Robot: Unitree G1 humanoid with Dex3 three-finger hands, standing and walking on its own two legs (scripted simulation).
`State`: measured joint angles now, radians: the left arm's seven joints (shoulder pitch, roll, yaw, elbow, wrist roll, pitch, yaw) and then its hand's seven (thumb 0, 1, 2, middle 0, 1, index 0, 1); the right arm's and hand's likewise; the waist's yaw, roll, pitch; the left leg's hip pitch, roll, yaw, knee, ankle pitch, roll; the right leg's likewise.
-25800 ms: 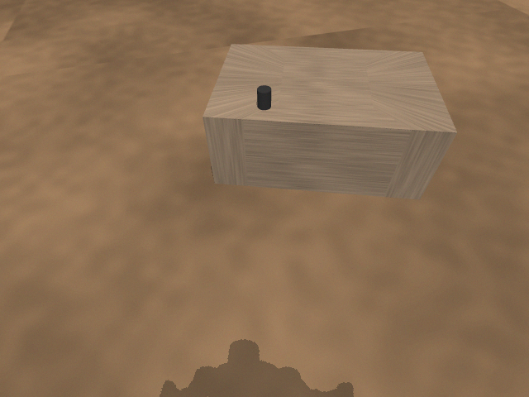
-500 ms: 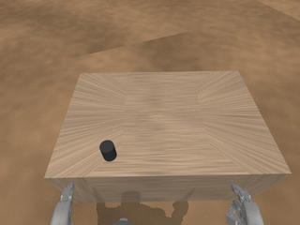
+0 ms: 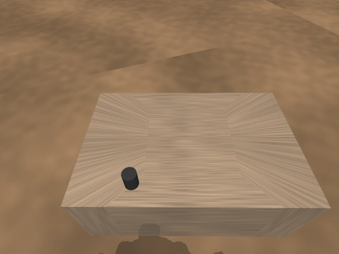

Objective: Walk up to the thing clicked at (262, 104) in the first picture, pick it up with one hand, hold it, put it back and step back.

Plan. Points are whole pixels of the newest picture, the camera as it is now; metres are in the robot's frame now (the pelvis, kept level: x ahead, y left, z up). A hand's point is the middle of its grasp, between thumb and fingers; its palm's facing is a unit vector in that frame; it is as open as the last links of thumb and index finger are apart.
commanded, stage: stand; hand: left
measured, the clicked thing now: (130, 178) +0.46 +0.18 -0.30
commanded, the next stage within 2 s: step back in 1.96 s
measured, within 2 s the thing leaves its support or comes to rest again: neither
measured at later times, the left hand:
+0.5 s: hand out of the picture +0.02 +0.25 -0.15, palm faces -0.03 -0.94 -0.35, open 7.3 cm
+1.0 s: hand out of the picture +0.07 +0.24 -0.14, palm faces -0.04 -0.94 -0.34, open 7.3 cm
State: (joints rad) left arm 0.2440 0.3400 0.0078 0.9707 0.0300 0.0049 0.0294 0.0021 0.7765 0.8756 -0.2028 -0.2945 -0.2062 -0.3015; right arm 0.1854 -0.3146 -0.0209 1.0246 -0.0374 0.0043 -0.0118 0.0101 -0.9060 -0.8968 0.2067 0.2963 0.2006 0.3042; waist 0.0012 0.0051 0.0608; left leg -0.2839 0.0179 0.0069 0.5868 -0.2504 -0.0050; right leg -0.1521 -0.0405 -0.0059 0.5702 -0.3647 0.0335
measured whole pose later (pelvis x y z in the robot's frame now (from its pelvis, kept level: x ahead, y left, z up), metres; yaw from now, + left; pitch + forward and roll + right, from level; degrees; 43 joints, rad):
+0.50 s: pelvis -0.02 +0.00 +0.01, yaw +0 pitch -4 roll +0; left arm 0.18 0.33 0.00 1.15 0.03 0.00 0.01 0.00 0.91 0.90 -0.20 -0.30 -0.21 -0.30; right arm 0.14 -0.33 -0.02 1.15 -0.02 0.01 0.00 0.01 -0.91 -0.90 0.21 0.30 0.20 0.30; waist -0.01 0.02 0.07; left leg -0.19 0.02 0.00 0.39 -0.12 -0.01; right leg -0.07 -0.03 -0.02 0.39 -0.25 0.03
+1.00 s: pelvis +0.00 -0.01 +0.02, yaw +0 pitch -4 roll +0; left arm 0.13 0.33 0.00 1.14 0.02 -0.01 0.01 0.00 0.91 0.90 -0.20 -0.30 -0.21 -0.30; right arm 0.11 -0.33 -0.01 1.16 -0.02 0.00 0.00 0.01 -0.91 -0.90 0.21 0.30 0.20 0.30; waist -0.01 0.01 0.06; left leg -0.16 0.02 0.01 0.35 -0.13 -0.02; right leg -0.05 -0.03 0.00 0.35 -0.24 0.03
